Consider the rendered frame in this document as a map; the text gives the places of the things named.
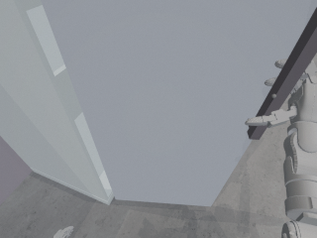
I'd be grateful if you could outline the handle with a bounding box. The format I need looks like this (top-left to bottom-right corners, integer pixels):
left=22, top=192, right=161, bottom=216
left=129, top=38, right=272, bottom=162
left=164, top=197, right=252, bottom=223
left=247, top=7, right=317, bottom=140

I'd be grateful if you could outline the fridge door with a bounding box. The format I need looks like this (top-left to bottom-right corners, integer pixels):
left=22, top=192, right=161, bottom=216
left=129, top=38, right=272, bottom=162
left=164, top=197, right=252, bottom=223
left=41, top=0, right=317, bottom=207

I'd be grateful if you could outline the left robot hand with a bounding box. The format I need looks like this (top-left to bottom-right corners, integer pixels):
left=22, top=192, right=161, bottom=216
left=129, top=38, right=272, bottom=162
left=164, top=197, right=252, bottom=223
left=53, top=226, right=74, bottom=238

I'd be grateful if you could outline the right robot upper arm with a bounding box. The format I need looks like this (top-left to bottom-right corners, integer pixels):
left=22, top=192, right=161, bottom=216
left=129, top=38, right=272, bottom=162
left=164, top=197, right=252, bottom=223
left=281, top=220, right=317, bottom=238

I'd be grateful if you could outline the right robot hand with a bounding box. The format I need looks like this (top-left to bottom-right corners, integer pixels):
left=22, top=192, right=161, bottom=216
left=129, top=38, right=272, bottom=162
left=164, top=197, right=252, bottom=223
left=245, top=59, right=317, bottom=128

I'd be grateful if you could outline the right robot forearm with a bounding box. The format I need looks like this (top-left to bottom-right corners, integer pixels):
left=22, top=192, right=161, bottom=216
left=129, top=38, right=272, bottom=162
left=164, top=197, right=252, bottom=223
left=283, top=121, right=317, bottom=226

